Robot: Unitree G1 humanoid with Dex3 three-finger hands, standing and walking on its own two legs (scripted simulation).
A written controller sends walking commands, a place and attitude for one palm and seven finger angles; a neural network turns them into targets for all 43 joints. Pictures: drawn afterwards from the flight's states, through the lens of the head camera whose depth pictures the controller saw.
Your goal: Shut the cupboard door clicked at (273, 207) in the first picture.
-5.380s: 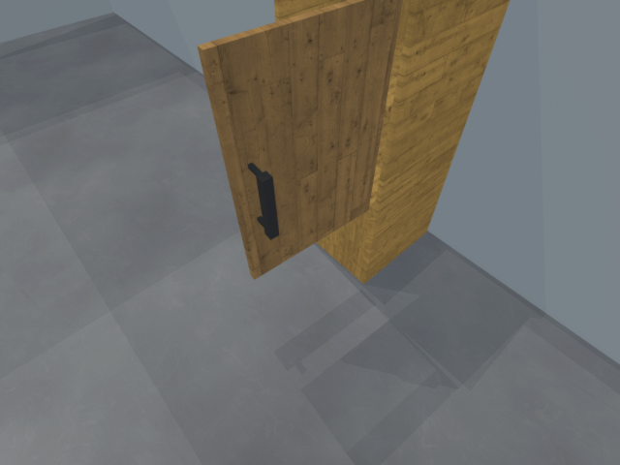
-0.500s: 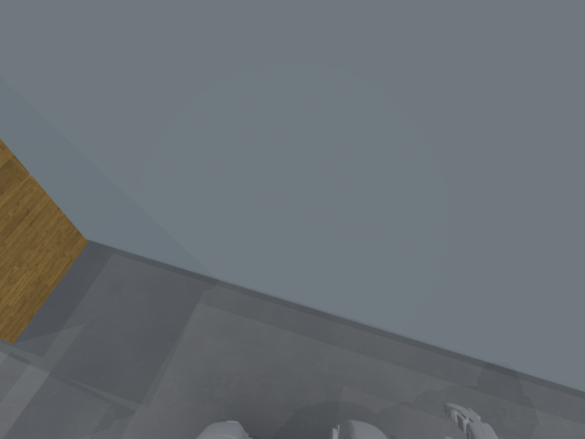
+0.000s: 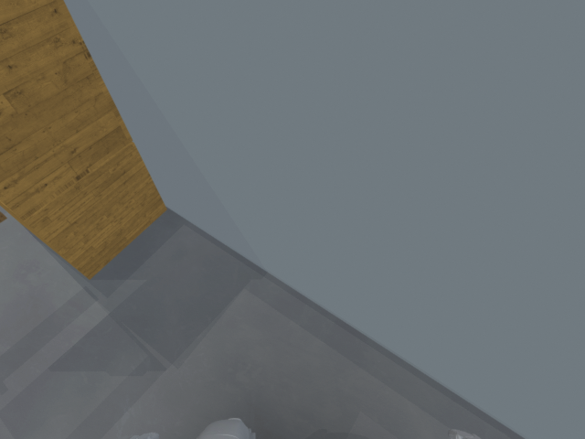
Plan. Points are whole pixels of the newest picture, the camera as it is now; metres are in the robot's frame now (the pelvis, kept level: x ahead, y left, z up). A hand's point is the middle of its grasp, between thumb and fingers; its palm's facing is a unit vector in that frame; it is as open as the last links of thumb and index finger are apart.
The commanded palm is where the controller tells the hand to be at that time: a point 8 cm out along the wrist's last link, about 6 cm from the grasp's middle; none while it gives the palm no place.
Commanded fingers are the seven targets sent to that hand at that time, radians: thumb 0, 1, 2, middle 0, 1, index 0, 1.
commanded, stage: turn to face it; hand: left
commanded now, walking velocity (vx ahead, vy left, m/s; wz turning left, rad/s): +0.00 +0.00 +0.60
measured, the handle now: out of the picture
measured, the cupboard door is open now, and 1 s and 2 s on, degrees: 86 86 86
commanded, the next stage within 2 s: take the last steps up to it in 1.38 s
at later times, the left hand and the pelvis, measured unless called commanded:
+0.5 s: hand out of the picture +0.04 +0.18 -0.15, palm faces +0.30 -0.90 -0.32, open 7.4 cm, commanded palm none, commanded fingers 0.00 0.90 0.90 -0.20 -0.30 -0.20 -0.30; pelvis +0.01 -0.05 +0.00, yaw +18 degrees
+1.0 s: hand out of the picture -0.02 +0.18 -0.16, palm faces +0.58 -0.76 -0.29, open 7.4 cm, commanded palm none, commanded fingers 0.00 0.90 0.90 -0.20 -0.30 -0.20 -0.30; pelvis +0.03 -0.06 -0.01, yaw +35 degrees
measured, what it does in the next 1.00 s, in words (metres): steps on the spot, turning left: left foot, then right foot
